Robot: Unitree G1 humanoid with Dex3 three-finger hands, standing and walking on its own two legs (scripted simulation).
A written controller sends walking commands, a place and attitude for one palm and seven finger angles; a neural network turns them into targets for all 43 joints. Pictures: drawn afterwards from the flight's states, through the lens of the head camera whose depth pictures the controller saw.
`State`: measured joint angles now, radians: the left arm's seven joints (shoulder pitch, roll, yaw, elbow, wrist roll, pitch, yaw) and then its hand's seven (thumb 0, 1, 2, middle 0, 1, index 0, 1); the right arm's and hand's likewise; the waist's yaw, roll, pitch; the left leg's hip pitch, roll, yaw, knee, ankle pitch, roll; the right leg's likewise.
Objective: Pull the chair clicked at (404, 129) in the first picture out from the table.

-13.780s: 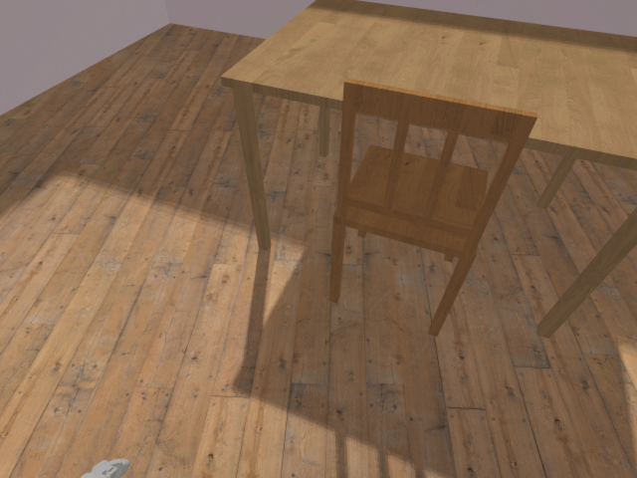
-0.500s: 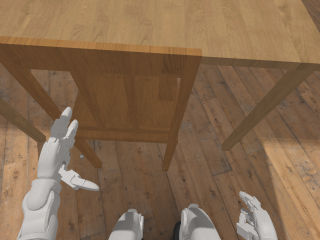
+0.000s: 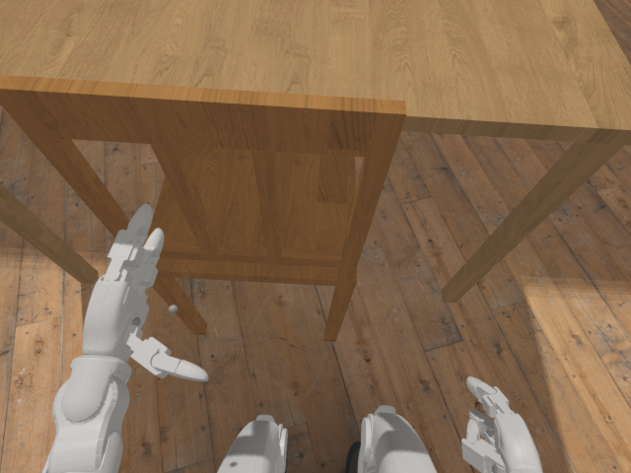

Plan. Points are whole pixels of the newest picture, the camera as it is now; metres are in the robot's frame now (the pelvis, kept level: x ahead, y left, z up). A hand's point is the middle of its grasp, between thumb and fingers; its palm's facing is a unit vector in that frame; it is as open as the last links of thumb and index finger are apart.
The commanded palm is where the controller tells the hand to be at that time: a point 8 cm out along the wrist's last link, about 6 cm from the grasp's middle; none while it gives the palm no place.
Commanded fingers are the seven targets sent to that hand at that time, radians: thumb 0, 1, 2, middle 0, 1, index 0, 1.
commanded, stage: aim the fingers beside a spindle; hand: left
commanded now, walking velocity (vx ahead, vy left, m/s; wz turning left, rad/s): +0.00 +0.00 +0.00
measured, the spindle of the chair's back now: (192, 205) +0.45 +0.20 +0.00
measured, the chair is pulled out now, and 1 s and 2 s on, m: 0.00 0.00 0.00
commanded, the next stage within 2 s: push the fingers through the gap in 1.96 s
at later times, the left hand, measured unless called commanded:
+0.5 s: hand (185, 312) +0.30 +0.18 +0.00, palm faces -0.02 -1.00 -0.04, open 17.0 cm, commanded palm +0.28 +0.23 +0.02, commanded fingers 0.00 -0.50 0.30 -0.06 -0.08 -0.06 -0.08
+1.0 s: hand (173, 303) +0.30 +0.18 +0.03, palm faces +0.00 -1.00 -0.08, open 16.9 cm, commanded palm +0.28 +0.23 +0.02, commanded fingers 0.00 -0.50 0.30 -0.06 -0.08 -0.06 -0.08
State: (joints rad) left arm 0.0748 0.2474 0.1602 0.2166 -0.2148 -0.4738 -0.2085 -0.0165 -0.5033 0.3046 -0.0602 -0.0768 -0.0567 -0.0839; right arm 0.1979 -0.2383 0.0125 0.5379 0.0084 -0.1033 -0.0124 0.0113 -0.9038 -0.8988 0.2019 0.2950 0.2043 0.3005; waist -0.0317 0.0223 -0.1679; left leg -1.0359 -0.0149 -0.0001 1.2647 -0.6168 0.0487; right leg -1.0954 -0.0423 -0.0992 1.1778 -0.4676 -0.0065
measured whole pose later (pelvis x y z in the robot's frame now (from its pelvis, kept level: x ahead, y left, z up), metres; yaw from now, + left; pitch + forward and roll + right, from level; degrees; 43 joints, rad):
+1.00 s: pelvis +0.00 -0.01 +0.00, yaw +0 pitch +22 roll -2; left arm 0.06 0.26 0.19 0.25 -0.22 -0.49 -0.21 -0.02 -0.50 0.30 -0.06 -0.08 -0.06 -0.08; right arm 0.20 -0.25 0.01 0.55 0.01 -0.11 -0.01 0.01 -0.90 -0.90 0.20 0.29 0.20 0.30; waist -0.03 0.02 -0.18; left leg -1.02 -0.01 0.00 1.24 -0.61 0.04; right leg -1.08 -0.04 -0.10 1.17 -0.47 -0.02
